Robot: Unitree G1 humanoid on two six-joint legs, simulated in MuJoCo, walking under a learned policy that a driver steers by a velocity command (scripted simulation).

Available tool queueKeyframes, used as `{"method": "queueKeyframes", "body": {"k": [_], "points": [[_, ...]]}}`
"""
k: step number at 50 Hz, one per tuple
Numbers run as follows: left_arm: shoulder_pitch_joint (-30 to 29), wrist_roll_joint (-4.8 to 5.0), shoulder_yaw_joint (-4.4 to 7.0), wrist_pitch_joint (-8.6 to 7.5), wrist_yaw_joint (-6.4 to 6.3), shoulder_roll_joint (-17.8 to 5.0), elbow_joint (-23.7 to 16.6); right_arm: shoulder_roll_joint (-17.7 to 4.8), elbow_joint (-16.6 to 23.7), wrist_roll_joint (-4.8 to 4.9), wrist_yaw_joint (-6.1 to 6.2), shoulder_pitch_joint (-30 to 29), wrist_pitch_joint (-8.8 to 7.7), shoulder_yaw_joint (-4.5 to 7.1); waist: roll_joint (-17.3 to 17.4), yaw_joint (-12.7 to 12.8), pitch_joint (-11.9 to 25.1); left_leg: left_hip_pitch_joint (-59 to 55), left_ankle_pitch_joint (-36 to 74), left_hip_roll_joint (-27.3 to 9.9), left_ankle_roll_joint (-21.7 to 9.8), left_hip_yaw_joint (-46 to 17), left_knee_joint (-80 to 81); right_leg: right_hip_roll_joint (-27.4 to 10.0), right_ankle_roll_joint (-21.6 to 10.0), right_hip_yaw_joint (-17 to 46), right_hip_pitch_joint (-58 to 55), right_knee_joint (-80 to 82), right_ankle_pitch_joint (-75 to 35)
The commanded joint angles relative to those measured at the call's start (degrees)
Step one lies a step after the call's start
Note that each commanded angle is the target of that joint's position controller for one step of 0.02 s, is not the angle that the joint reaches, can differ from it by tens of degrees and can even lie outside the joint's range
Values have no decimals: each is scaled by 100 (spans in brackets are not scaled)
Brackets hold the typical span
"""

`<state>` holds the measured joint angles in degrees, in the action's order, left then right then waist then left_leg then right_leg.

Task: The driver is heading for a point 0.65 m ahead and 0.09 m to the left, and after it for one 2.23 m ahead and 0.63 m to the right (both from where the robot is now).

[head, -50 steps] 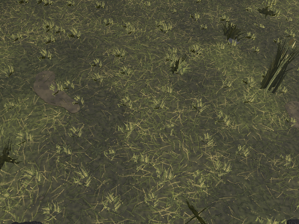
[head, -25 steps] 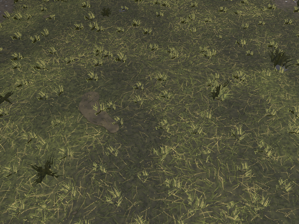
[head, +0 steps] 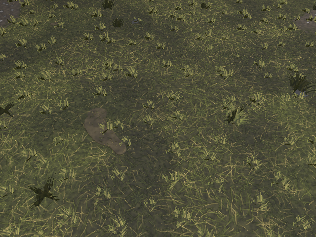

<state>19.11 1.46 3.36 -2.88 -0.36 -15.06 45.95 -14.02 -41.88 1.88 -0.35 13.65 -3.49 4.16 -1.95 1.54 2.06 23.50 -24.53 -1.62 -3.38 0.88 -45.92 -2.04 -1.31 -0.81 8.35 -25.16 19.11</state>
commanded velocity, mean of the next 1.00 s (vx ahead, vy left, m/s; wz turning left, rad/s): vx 0.73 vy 0.00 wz -0.16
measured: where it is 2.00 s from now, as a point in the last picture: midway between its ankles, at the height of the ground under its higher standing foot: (168, 174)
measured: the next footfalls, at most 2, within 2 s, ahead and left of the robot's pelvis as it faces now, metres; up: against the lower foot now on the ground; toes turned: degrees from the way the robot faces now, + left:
left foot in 0.08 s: +0.09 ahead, +0.14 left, +0.00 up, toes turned +2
right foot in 0.52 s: +0.53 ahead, -0.07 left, +0.00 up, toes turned -4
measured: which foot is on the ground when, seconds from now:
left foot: up 0.00-0.06, down 0.08-0.52, up 0.54-0.94, down 0.96-1.00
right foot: down 0.00-0.08, up 0.10-0.50, down 0.52-0.94, up 0.96-1.00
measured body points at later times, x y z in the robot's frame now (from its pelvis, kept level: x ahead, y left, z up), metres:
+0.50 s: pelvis +0.30 +0.03 -0.03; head +0.34 +0.03 +0.42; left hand +0.57 +0.24 -0.09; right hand +0.21 -0.22 -0.16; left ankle +0.05 +0.14 -0.74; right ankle +0.49 -0.07 -0.73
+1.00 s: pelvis +0.71 +0.02 -0.03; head +0.76 +0.01 +0.42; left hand +0.73 +0.31 -0.16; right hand +0.95 -0.23 -0.08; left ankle +0.90 +0.09 -0.74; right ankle +0.51 -0.07 -0.69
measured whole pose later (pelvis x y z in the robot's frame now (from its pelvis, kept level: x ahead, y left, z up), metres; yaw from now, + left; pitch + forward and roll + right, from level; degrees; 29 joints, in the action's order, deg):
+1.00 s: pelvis +0.71 +0.02 -0.03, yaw -13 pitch +2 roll +0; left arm 25.0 1.7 3.9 -1.3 -1.8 -16.1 48.6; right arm -13.4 -36.4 -2.4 -0.1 -4.9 -6.5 0.3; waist 0.3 6.0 -4.5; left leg 31.9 -0.4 1.4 -2.5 -2.4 -28.9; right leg 6.1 0.2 8.7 10.2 -55.3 36.2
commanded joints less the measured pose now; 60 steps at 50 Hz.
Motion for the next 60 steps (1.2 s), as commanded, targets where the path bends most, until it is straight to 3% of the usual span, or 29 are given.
{"method": "queueKeyframes", "body": {"k": [1, 2, 4, 5, 6, 8, 12, 21, 23, 25, 26, 27, 28, 29, 30, 31, 34, 37, 38, 42, 46, 47, 48, 49, 50, 52, 54, 56, 60], "points": [[-517, -386, 298, -43, 146, -1049, -347, -284, 473, -513, -263, -540, -63, 19, -528, -97, -412, -384, 397, 306, 78, 532, 1208, -734, -847, 856, 550, 1586, 1205], [-592, -377, 339, 6, 183, -1058, -307, -223, 296, -502, -308, -56, 3, 40, -544, -352, -366, -1337, 1079, 505, 121, 864, 1647, -600, -811, 563, 1013, 1242, 1265], [-761, -362, 239, -19, 189, -725, -331, -607, -220, -464, -200, 1599, -2, 195, 323, -1181, 70, -3664, 661, 388, 35, 538, 1674, -223, -686, 97, 2486, -717, 559], [-1387, -443, 42, -61, 184, -52, -691, -1233, -329, -601, -104, 2703, -67, 285, 1933, -1734, 424, -4055, -1662, -1311, -202, -1899, 2678, 292, -491, -204, 3490, -3430, 1239], [-1349, -286, 14, -107, 164, 46, -1022, -1520, -97, -610, -21, 2121, -89, 271, 2032, -1279, 142, -3519, -3012, -2043, -755, -4774, 3903, 804, -550, 720, 4645, -4460, 1138], [-1335, -334, 94, -104, 244, -494, -934, -1090, 33, -453, -1, 1143, -110, 162, 478, -658, -412, -2897, -2245, -1920, -798, -3623, 3555, -152, -528, 701, 4859, -4637, -215], [-1075, -428, 62, 73, 451, -474, -745, -644, -176, -359, -5, 1041, -254, -31, 735, -286, -682, -1995, -814, -1104, -691, -2018, 4172, -455, -80, 269, 4070, -4001, -880], [-2641, -306, -133, 98, 481, -295, -1307, -796, -738, -235, -9, 1549, -349, -22, 514, -431, -1181, -2436, 2833, -997, -697, -344, 4889, -179, -320, -523, 3058, -1245, -2011], [-2449, -319, -107, 97, 382, -372, -1276, -984, -866, -273, 3, 1537, -333, -9, 664, -262, -826, -2898, 5601, -1027, -586, -32, 4118, 231, -570, -789, 2312, -1025, -1530], [-1125, -335, 33, 93, 233, -686, -941, -1325, -997, -380, 85, 1514, -234, 71, 1039, 417, 62, -3078, 7892, -1151, -449, 112, 2213, 680, -773, -808, 827, -1135, -753], [283, -340, 146, 77, 137, -882, -495, -1401, -975, -388, 126, 1262, -162, 101, 898, 1105, 703, -2405, 7547, -981, -354, 260, 568, 654, -867, -700, -757, -895, -729], [1131, -494, 308, 51, 34, -1414, -256, -907, -817, -316, 81, 1436, -167, -22, 163, 1207, 1440, -673, 5337, -494, -318, 267, -1637, -438, -1026, 628, -2578, -860, 1084], [1071, -568, 375, -4, 76, -1807, -217, -109, -584, -204, -40, 1753, -257, -195, -1457, 585, 1939, 1129, -82, 565, -215, -371, -3447, -1872, -1408, 3958, -3301, 349, 3316], [675, -411, 338, -8, 134, -1460, -186, -589, -493, -219, -29, 1105, -319, -101, -953, 643, 1451, 1730, 211, 447, -414, -968, -3862, -1734, -1296, 4886, -2827, 1175, 3166], [231, -403, 278, -50, 133, -1119, -135, -708, -371, -177, -20, 656, -341, -75, -339, 375, 445, 1970, 880, 65, -422, -752, -3772, -1650, -1254, 3770, -1923, 1130, 2219], [14, -387, 216, -103, 149, -832, -116, -646, -359, -242, -42, 447, -347, -128, 214, 232, 137, 1723, 1179, -177, -410, -662, -3369, -1457, -1215, 3038, -1133, 1165, 1346], [-117, -305, 5, -252, 141, -292, 126, -308, -337, -463, -148, 505, -115, -225, 32, -370, -490, 1047, 1086, -481, -134, -545, -2659, -984, -1133, 1867, 401, 1511, -767], [337, -149, 1, -390, 142, -472, 401, -194, 10, -524, -154, -205, -60, -310, 162, -419, -879, 1235, 1309, -411, 263, -76, -1499, -733, -1284, 993, 620, 1490, -4634], [-89, 48, -11, -434, 79, -463, 202, -363, 193, -123, -31, -563, -246, -245, 73, -382, -732, 1334, 1574, -316, 380, -270, -995, -575, -1261, 911, 470, 1386, -4766], [605, 79, 199, -264, -92, -1141, 288, -289, 672, -225, -93, -1788, -486, -305, 28, 89, -422, -43, 3784, 486, 496, -26, 1776, -167, -735, 829, 649, 1153, -3876], [463, 66, 287, -39, -192, -1019, 130, -898, 589, -237, 22, -991, -353, -41, -403, -412, 154, -1378, 3937, 537, 309, -476, 2103, -88, -266, 1343, 267, -309, -3648], [77, 76, 285, 16, -200, -964, -86, -1011, 404, -297, 77, -242, -331, 23, -369, -884, 510, -2152, 4217, 298, 232, -485, 2206, 160, -28, 1263, 458, -1330, -3586], [-20, -58, 157, 46, -196, -502, -417, -1292, 265, -439, 147, 606, -295, 60, 207, -1067, 1416, -3686, 6218, -902, -126, -1280, 1502, 561, 241, 1094, 1310, -3124, -1514], [1610, -9, -48, 91, -146, 175, -326, -1216, 419, -638, 81, 384, -249, -78, 1902, -269, 2617, -4971, 8162, -2858, -1307, -3228, 1133, 1124, 397, 1123, 2488, -5393, 2843], [2041, 22, 13, 192, -93, -478, -284, -1022, 621, -456, 39, 41, -159, -70, 1665, -212, 3248, -4760, 6804, -2830, -1509, -3558, 1438, 559, 449, 1331, 2448, -6136, 2281], [829, 79, 225, 405, -174, -992, -531, -506, 735, -238, 114, -927, 37, -150, 720, -164, 1592, -2974, 3699, -1992, -1211, -2273, 2277, 7, 640, 596, 3055, -5821, 1141], [613, 103, 295, 630, -245, -903, -685, -489, 612, -342, 162, -1340, 124, -153, 891, 135, 544, -1206, 2952, -1516, -956, -1293, 2762, -249, 731, 464, 2571, -5390, 827], [440, 56, 230, 685, -271, -551, -901, -648, 505, -401, 171, -1484, 80, -55, 984, 198, 187, -479, 2992, -1402, -960, -618, 3107, -328, 714, 246, 2235, -4696, 702], [-43, -12, 201, 633, -158, -532, -1176, -938, 405, -341, 249, -1537, 65, 102, 714, 117, 588, -826, 3123, -1726, -1110, -171, 3158, -591, 510, 218, 1918, -3463, -208]]}}
Over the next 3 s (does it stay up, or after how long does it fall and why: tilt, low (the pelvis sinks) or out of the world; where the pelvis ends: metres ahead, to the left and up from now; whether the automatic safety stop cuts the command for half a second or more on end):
stays up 0.93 -0.17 0.00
